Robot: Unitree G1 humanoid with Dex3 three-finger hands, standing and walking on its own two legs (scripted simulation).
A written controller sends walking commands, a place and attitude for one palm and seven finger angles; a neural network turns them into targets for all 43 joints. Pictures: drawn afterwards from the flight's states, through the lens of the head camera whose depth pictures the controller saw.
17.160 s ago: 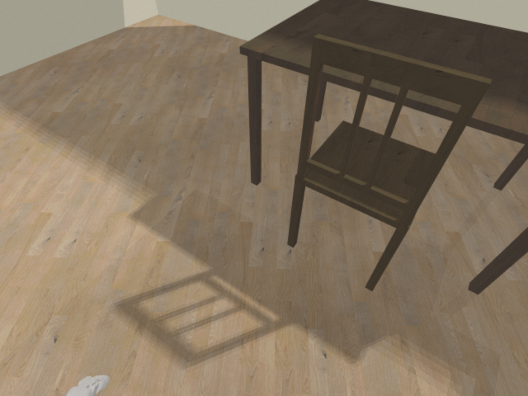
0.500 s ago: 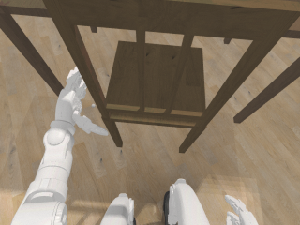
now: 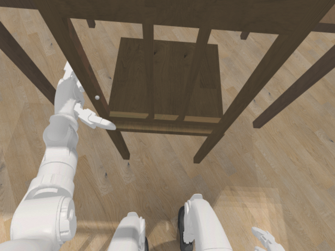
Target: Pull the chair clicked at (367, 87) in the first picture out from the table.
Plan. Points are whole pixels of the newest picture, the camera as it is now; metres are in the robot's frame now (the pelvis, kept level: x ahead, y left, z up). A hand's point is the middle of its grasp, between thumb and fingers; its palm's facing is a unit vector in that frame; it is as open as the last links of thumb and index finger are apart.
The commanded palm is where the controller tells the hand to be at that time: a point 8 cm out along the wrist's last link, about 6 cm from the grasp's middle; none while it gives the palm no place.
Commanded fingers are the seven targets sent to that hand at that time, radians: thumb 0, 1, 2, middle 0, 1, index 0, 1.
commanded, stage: push the fingers through the gap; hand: left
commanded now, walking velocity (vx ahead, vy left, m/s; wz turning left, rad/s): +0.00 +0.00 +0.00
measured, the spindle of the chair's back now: (150, 83) +0.48 +0.02 +0.04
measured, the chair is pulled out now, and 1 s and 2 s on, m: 0.00 0.00 0.02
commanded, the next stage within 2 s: hook a spindle and tug to test in 0.40 s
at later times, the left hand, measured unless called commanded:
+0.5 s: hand (97, 92) +0.48 +0.14 +0.02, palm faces -0.11 -0.99 -0.06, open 16.9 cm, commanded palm +0.45 +0.19 +0.02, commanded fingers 0.00 -0.50 0.30 -0.08 -0.13 -0.08 -0.13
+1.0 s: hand (98, 93) +0.47 +0.14 +0.02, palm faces -0.11 -0.99 -0.05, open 13.2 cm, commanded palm +0.45 +0.18 +0.02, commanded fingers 0.00 0.12 0.56 -0.50 -1.45 -0.50 -1.45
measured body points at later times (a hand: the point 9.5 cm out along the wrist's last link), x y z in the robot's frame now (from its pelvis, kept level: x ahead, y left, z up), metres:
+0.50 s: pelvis +0.00 +0.00 +0.00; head +0.16 +0.01 +0.42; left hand +0.48 +0.19 +0.03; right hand +0.06 -0.26 -0.12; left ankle -0.02 +0.09 -0.62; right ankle +0.09 -0.12 -0.62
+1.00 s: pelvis +0.01 +0.00 +0.00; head +0.17 +0.01 +0.42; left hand +0.47 +0.19 +0.02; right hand +0.08 -0.26 -0.12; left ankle -0.02 +0.09 -0.62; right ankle +0.09 -0.12 -0.62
